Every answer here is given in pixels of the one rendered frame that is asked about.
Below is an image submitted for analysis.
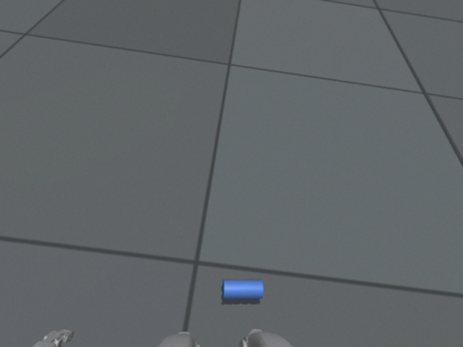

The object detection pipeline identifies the can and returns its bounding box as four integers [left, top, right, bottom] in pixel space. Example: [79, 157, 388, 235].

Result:
[223, 280, 263, 299]

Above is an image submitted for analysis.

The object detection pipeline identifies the left robot hand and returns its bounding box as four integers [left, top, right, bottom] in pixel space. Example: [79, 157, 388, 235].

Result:
[33, 330, 74, 347]

